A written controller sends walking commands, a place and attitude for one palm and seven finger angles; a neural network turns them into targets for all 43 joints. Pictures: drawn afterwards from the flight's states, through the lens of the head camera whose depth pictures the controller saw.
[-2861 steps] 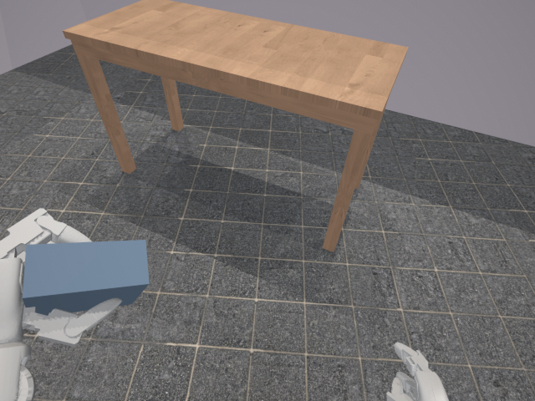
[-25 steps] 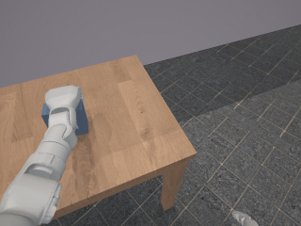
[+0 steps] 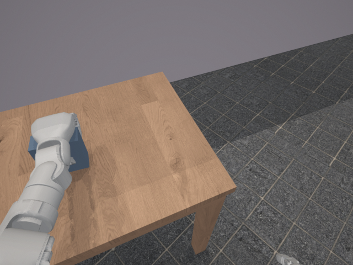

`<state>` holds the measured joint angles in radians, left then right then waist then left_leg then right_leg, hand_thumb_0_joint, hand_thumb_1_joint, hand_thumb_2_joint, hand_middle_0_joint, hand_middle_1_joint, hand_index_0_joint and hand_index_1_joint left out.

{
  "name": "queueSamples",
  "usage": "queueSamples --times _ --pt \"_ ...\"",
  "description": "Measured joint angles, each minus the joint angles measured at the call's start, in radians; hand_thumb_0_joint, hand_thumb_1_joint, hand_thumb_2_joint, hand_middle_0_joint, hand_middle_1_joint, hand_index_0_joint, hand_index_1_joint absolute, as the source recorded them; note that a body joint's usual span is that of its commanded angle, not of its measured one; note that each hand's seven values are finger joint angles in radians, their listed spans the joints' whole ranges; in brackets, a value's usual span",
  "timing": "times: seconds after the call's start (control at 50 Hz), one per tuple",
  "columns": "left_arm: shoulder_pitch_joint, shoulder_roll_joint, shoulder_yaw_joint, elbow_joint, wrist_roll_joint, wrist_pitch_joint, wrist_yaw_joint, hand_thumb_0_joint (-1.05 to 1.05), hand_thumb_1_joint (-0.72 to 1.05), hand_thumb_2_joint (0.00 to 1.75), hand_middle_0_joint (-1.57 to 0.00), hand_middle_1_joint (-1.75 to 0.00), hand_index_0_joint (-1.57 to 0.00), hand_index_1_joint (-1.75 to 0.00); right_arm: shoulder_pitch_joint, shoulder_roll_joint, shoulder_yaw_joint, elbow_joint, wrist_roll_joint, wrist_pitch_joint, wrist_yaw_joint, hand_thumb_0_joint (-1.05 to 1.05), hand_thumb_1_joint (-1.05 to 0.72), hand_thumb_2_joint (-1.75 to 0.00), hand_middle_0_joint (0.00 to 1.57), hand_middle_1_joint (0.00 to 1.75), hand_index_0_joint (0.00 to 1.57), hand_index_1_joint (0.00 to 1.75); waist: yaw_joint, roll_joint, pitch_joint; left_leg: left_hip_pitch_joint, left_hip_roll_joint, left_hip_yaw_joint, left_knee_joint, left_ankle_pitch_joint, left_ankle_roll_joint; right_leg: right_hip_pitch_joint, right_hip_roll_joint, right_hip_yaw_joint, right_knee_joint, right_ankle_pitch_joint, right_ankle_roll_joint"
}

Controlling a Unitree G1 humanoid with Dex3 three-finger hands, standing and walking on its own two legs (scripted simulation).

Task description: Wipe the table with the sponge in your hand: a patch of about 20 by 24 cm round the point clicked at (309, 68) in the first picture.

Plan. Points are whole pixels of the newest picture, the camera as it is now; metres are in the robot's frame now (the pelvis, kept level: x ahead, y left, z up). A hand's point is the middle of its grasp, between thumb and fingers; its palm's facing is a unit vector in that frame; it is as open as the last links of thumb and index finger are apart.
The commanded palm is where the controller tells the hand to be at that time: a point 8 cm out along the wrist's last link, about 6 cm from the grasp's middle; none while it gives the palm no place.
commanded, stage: slide back across to the first lane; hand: left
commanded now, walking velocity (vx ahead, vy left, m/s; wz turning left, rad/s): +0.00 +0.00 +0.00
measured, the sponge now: (64, 156) +0.37 +0.32 +0.02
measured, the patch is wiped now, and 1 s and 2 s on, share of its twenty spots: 0.95 0.95 0.95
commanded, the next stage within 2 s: wipe back along the first lane in 0.18 s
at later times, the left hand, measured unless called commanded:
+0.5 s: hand (51, 152) +0.35 +0.33 +0.05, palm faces -0.06 -0.04 -1.00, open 9.5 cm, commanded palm +0.32 +0.31 +0.10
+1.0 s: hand (54, 171) +0.30 +0.30 +0.05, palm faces +0.00 -0.06 -1.00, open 9.5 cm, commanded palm +0.26 +0.29 +0.09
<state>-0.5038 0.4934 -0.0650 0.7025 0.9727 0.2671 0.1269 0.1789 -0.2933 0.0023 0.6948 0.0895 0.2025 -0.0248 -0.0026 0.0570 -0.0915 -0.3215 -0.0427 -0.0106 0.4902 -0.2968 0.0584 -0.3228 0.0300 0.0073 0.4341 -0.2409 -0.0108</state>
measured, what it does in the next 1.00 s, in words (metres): stands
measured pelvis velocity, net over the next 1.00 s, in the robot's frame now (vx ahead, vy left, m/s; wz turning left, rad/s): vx -0.01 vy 0.00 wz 0.01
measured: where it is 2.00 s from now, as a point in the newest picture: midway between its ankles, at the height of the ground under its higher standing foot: outside the picture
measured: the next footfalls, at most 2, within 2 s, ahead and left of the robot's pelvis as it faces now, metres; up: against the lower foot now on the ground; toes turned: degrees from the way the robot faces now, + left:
none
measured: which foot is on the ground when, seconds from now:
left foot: down 0.00-1.00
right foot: down 0.00-1.00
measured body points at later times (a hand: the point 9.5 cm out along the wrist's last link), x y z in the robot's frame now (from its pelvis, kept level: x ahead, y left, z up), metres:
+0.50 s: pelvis +0.00 +0.01 +0.00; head +0.04 -0.01 +0.45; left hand +0.35 +0.32 +0.11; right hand +0.16 -0.24 -0.12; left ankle -0.04 +0.08 -0.74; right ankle -0.02 -0.12 -0.74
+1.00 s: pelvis -0.01 +0.00 +0.00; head +0.00 -0.02 +0.45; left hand +0.30 +0.30 +0.11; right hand +0.19 -0.23 -0.11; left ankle -0.04 +0.08 -0.74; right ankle -0.02 -0.12 -0.74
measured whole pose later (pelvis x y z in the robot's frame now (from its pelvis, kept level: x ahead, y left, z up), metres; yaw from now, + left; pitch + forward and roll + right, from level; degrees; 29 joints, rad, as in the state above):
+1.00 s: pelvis -0.01 +0.00 +0.00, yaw +1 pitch +5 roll -1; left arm -0.18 0.45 -0.08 0.31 0.96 0.30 0.13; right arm 0.11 -0.28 0.01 0.64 0.08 0.18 0.01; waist 0.06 0.08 -0.09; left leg -0.29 -0.05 -0.02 0.52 -0.31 0.06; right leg -0.29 0.02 0.00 0.47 -0.26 -0.01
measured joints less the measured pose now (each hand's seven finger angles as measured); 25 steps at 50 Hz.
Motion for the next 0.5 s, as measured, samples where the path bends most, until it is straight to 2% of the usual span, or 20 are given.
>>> queueSamples --times 0.14,0.3,0.5 --pt "0.026 0.009 0.000 -0.046 0.000 -0.046 -0.035 -0.01 -0.47 1.09 -0.76 -1.46 -0.80 -1.41 -0.032 0.002 -0.003 -0.012 -0.006 -0.010 -0.002 0.01 -0.90 -0.90 0.20 0.30 0.20 0.30 0.023 -0.005 0.008 0.005 -0.007 -0.015 0.003 -0.002 0.003 0.013 -0.007 -0.015 -0.004 -0.005 0.002" --pt "0.047 0.033 0.040 -0.066 0.017 -0.104 -0.037 -0.01 -0.48 1.09 -0.76 -1.45 -0.81 -1.40 -0.049 0.016 0.005 -0.025 -0.013 -0.017 0.002 0.01 -0.90 -0.90 0.21 0.30 0.20 0.30 0.031 -0.010 0.011 -0.004 -0.006 -0.014 0.009 -0.007 0.002 0.005 -0.006 -0.014 0.000 -0.007 0.001" --pt "0.134 0.023 0.050 -0.153 -0.011 -0.075 -0.015 -0.01 -0.47 1.09 -0.75 -1.46 -0.80 -1.41 -0.019 0.011 -0.006 -0.017 -0.013 -0.010 0.016 0.01 -0.90 -0.90 0.21 0.30 0.20 0.30 0.036 0.011 0.002 -0.010 -0.006 -0.012 0.014 -0.010 0.006 0.002 -0.006 -0.012 -0.003 -0.006 0.007"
